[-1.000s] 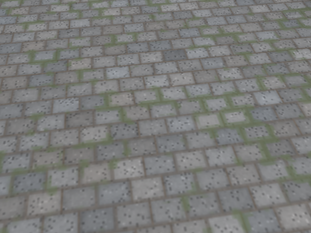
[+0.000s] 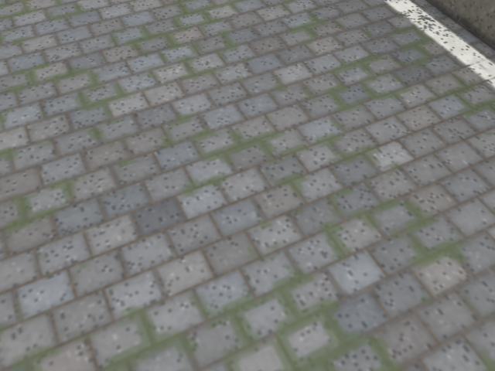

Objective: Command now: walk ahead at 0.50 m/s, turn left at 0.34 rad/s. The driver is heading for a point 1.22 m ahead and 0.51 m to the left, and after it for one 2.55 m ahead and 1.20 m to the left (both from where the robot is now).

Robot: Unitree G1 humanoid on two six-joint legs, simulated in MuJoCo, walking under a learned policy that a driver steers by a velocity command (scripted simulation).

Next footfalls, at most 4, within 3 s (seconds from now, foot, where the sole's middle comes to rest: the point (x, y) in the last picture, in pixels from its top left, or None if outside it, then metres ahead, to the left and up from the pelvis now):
0.44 right None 0.45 -0.07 -0.76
0.96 left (152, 320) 0.59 0.29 -0.76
1.48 right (168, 209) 0.97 0.29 -0.76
2.00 left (58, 189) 1.04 0.67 -0.76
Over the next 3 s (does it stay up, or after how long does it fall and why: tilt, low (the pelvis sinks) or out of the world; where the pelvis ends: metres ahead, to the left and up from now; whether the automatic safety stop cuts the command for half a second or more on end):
stays up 1.14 0.62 0.01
